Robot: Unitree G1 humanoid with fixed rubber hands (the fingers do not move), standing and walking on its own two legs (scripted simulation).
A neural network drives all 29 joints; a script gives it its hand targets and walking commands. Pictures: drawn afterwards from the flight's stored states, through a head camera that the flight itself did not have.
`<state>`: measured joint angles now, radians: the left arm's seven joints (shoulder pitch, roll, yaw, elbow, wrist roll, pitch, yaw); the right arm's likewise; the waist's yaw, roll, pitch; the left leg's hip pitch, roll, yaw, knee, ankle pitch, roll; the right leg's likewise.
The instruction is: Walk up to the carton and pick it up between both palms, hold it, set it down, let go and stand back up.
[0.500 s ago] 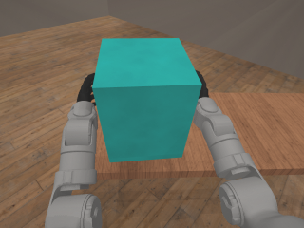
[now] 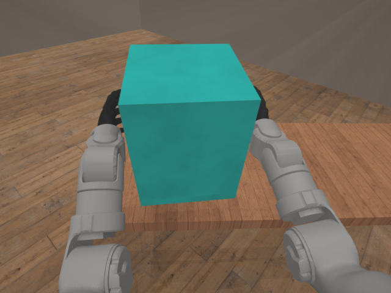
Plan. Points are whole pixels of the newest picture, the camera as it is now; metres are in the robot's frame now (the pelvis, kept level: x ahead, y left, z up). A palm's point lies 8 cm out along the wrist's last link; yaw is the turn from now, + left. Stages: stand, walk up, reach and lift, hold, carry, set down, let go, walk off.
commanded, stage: hold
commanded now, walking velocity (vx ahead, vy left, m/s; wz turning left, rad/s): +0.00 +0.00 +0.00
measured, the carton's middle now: (185, 124) +0.39 +0.00 +0.20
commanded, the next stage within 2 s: none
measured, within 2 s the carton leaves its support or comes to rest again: neither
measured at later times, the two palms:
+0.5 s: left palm (104, 125) +0.37 +0.15 +0.22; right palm (254, 115) +0.37 -0.14 +0.23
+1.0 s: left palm (105, 127) +0.37 +0.15 +0.21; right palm (254, 118) +0.37 -0.14 +0.22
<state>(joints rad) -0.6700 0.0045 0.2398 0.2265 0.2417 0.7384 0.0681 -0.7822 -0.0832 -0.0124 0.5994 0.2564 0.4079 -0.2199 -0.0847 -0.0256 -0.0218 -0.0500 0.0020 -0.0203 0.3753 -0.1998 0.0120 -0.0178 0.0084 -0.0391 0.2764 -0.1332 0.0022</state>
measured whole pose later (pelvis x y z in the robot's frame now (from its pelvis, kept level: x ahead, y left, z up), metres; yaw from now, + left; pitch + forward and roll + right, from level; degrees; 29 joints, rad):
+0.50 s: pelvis +0.00 +0.00 +0.00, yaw +1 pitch -7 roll -1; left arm -0.71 0.02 0.26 0.26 0.24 0.74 0.05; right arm -0.83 -0.07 -0.04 0.61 0.24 0.44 -0.24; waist -0.08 -0.03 -0.04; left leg -0.07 0.00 -0.04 0.38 -0.20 0.01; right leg -0.03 0.01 -0.05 0.29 -0.14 0.00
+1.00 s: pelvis +0.01 +0.00 +0.00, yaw +1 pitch -7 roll -1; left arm -0.65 0.00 0.25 0.17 0.24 0.78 0.05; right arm -0.78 -0.08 -0.01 0.54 0.27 0.47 -0.24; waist -0.08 -0.02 -0.04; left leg -0.05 0.00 -0.04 0.39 -0.21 0.01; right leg -0.02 0.01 -0.04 0.28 -0.15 0.00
